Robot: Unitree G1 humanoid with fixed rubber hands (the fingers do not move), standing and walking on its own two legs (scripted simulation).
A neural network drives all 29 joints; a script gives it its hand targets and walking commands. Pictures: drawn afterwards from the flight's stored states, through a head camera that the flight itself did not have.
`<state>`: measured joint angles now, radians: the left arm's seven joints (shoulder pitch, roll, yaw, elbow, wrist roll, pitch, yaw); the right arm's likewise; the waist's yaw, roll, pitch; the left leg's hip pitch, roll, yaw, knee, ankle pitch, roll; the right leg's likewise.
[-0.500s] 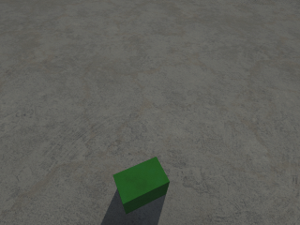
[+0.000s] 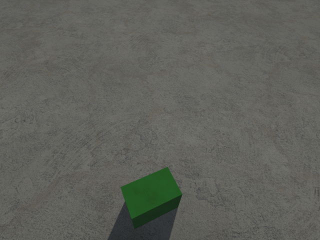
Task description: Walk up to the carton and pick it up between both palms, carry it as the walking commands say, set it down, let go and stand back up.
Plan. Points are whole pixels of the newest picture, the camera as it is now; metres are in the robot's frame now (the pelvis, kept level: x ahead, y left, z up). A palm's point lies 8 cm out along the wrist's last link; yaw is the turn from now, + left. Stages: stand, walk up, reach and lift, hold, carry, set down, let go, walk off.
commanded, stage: walk up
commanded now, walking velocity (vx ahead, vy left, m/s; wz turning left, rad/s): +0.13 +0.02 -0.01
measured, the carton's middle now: (151, 197) +0.43 +0.05 -0.64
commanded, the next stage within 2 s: none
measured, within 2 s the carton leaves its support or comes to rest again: neither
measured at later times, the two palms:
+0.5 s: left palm out of the picture -0.05 +0.19 -0.12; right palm out of the picture -0.05 -0.23 -0.12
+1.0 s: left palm out of the picture -0.08 +0.20 -0.12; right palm out of the picture -0.11 -0.22 -0.12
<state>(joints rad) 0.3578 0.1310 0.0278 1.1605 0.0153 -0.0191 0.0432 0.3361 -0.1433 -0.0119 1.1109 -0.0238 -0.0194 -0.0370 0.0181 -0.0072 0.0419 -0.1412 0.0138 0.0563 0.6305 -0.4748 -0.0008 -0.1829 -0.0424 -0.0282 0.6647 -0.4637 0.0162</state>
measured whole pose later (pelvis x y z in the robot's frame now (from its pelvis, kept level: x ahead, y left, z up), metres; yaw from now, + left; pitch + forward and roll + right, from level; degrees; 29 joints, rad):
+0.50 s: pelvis -0.02 -0.02 +0.02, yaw -1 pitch -1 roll +0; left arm 0.31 0.12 0.00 1.15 0.01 -0.02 0.04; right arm 0.32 -0.13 0.01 1.14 0.00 -0.01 -0.05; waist 0.02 0.02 0.04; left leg -0.05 0.05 0.06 0.36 -0.29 -0.03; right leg -0.13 0.00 -0.12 0.39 -0.24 -0.03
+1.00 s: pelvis -0.05 -0.01 +0.02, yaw +0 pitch +0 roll +0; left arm 0.34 0.12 0.04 1.12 0.02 0.00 0.02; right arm 0.39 -0.10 -0.01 1.13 -0.03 -0.01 -0.05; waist -0.02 0.00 0.02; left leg -0.13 0.05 0.05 0.40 -0.27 -0.01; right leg -0.24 -0.01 -0.11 0.52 -0.32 0.00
